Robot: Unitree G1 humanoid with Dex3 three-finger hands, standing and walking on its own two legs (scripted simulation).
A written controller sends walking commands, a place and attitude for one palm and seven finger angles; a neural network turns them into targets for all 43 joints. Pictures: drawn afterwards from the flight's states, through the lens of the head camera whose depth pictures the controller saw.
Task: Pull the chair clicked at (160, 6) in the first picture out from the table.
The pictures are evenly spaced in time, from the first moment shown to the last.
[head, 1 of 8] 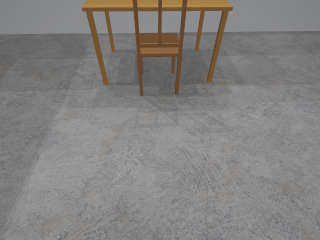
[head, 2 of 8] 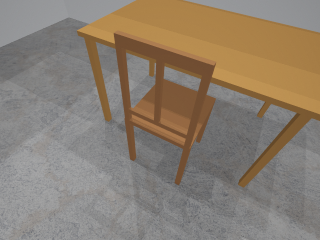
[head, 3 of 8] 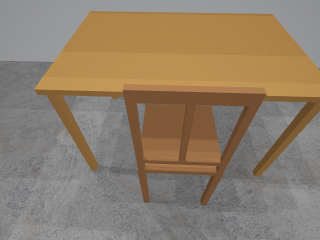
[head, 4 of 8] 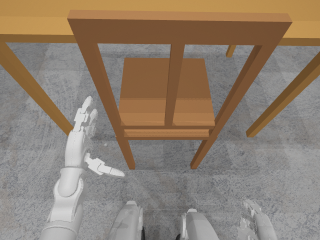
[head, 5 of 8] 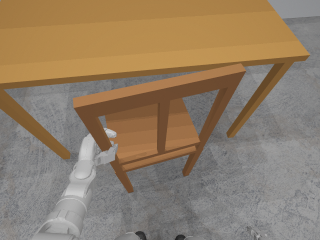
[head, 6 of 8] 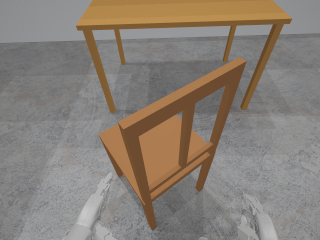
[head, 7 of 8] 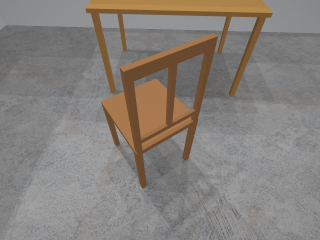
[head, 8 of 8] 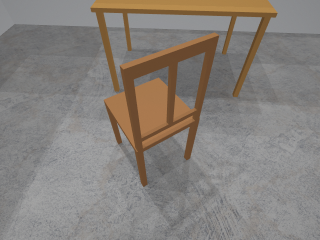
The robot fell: no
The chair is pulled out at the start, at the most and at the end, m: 0.00 0.62 0.62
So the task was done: yes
